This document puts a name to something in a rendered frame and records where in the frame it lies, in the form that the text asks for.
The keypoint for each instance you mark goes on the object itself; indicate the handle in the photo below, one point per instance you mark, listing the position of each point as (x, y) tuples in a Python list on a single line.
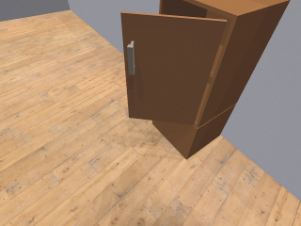
[(131, 58)]

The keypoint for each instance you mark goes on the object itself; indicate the cupboard door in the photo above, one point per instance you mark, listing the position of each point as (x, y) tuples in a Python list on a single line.
[(174, 56)]

